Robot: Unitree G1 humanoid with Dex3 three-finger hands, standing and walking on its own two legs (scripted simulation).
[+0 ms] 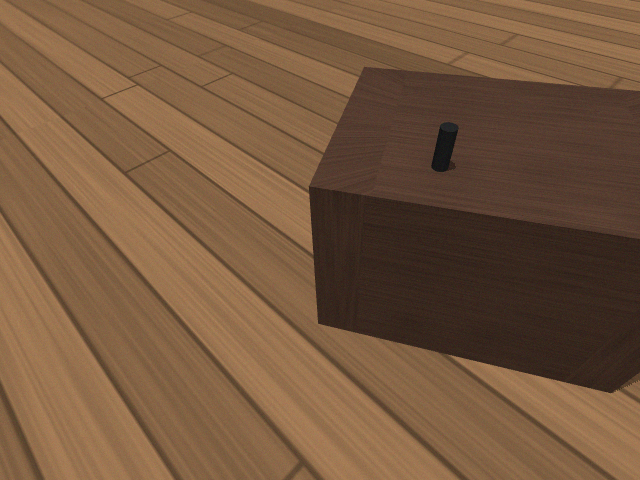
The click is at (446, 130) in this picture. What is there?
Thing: slim round
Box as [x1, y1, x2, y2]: [431, 122, 458, 171]
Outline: 450,122 445,122 440,125 431,165 432,168 437,171 444,171 447,169 458,127
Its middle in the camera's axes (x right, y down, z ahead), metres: +0.30 -0.21 +0.93
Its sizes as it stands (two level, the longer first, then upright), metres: 0.041 0.041 0.114
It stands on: a support 0.65 m high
